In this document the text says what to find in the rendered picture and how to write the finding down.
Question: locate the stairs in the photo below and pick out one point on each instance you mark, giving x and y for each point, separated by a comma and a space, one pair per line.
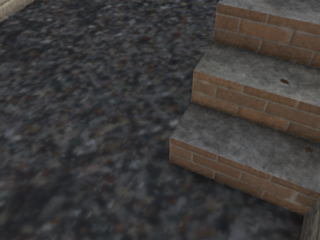
254, 118

